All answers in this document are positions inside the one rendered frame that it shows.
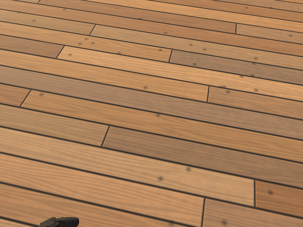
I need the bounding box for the left robot hand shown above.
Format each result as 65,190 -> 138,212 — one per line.
38,217 -> 80,227

